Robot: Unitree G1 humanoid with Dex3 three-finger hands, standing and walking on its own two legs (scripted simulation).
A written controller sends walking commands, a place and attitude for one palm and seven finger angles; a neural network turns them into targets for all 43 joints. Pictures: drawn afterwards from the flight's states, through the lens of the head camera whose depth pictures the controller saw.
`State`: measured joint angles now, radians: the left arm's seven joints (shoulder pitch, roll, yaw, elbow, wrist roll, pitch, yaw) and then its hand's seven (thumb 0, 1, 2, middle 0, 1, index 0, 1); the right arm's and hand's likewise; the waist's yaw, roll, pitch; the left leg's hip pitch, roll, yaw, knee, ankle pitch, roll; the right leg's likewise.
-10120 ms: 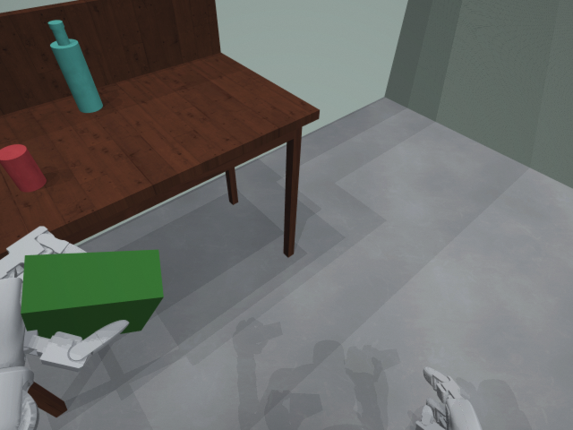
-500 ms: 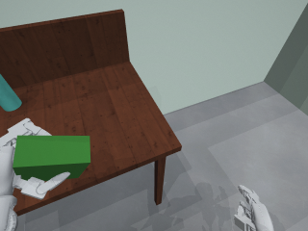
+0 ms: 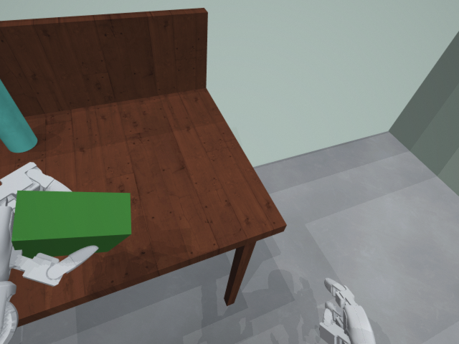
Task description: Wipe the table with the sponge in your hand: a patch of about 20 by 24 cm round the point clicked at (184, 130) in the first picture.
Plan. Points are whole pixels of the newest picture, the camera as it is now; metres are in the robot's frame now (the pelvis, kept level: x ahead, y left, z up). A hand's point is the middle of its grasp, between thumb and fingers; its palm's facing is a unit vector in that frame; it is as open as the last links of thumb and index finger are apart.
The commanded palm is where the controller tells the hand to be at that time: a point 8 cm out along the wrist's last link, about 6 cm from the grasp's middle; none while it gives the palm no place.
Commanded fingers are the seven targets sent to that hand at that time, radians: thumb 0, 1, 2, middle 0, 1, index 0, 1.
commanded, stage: come to a stop and stand still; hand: left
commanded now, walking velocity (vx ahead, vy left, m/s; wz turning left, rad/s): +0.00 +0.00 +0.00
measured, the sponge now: (87, 226) +0.23 +0.22 +0.13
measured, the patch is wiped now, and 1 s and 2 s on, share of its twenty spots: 0.00 0.00 0.00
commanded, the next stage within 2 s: look again from close up in 0.18 s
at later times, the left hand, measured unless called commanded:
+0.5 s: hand (51, 226) +0.22 +0.25 +0.16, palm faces +0.39 -0.84 -0.37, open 9.5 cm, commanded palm +0.16 +0.28 +0.17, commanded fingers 0.00 0.10 1.30 -1.20 -1.60 -1.20 -1.60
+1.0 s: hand (75, 258) +0.19 +0.22 +0.12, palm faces +0.26 -0.74 -0.62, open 9.5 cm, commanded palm +0.16 +0.27 +0.18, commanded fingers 0.00 0.10 1.30 -1.20 -1.60 -1.20 -1.60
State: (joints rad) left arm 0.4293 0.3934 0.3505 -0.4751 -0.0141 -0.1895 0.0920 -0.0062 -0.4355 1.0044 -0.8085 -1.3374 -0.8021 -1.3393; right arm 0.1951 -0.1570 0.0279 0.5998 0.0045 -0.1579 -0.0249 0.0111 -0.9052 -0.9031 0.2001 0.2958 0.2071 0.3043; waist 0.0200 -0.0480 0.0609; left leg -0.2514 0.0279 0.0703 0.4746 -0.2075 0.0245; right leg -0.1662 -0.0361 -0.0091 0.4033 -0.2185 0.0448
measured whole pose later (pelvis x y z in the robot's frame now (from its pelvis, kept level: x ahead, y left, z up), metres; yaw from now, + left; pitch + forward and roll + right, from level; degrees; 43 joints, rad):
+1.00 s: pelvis -0.01 -0.04 -0.01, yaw +3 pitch -2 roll +0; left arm 0.44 0.46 0.27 -0.41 0.11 0.02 0.04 -0.01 -0.43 1.01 -0.80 -1.35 -0.79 -1.35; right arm 0.15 -0.24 0.02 0.61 -0.01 -0.09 -0.01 0.01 -0.91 -0.90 0.20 0.30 0.21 0.30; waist 0.03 0.02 0.02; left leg -0.29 0.03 0.02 0.53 -0.21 -0.02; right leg -0.22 -0.02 -0.05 0.55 -0.30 0.00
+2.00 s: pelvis +0.02 -0.02 -0.01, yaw +2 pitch +0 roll -1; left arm 0.29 0.62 0.16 -0.41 0.55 0.34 0.12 0.00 -0.43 1.01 -0.79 -1.36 -0.79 -1.36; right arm 0.07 -0.23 0.03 0.58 0.04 0.07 -0.05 0.01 -0.91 -0.90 0.20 0.30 0.20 0.30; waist 0.09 0.08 -0.04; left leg -0.28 0.03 0.02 0.55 -0.26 -0.01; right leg -0.20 -0.03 -0.04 0.52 -0.31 0.01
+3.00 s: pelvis +0.01 -0.04 +0.00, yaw +3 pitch -3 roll +0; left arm 0.20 0.54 -0.06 -0.28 0.82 0.40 -0.07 0.00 -0.43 1.01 -0.79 -1.36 -0.79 -1.37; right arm 0.00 -0.29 0.03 0.63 0.04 0.05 -0.06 0.01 -0.91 -0.90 0.20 0.30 0.20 0.30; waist 0.11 0.12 0.02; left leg -0.18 0.04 0.01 0.42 -0.18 -0.02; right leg -0.12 -0.01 -0.05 0.45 -0.27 -0.02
